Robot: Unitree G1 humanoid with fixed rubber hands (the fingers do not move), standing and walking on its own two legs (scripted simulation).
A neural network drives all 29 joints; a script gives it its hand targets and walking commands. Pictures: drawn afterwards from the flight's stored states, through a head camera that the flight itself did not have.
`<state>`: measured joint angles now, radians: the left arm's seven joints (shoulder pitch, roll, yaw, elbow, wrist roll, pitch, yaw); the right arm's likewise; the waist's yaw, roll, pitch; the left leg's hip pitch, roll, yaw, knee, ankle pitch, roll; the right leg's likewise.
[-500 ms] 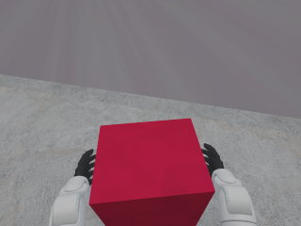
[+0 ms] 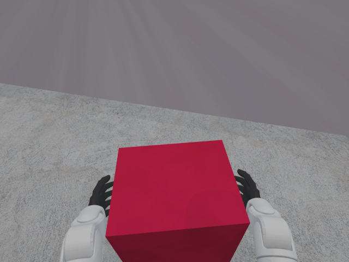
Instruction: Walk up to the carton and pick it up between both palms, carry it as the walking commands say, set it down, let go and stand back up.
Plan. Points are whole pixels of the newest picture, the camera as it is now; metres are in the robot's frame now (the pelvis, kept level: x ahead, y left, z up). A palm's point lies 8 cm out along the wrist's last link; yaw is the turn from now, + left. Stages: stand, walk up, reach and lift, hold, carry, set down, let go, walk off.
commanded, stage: carry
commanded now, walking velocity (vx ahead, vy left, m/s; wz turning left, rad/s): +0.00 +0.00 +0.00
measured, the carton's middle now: (175, 211) +0.29 +0.00 -0.04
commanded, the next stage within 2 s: hold in 1.32 s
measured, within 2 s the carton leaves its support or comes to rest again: neither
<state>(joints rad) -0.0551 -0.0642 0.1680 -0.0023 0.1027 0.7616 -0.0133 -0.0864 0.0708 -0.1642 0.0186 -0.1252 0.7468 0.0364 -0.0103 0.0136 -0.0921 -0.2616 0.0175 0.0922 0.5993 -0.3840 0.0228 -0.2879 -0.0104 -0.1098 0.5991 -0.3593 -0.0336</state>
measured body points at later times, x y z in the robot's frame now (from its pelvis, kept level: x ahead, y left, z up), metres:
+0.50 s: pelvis -0.08 +0.00 +0.01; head -0.11 +0.01 +0.46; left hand +0.20 +0.18 +0.04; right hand +0.21 -0.17 +0.04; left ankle -0.05 +0.10 -0.73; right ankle -0.03 -0.09 -0.73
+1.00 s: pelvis -0.10 +0.01 +0.01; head -0.13 +0.01 +0.46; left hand +0.18 +0.19 +0.03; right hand +0.18 -0.16 +0.03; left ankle -0.05 +0.10 -0.73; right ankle -0.03 -0.09 -0.73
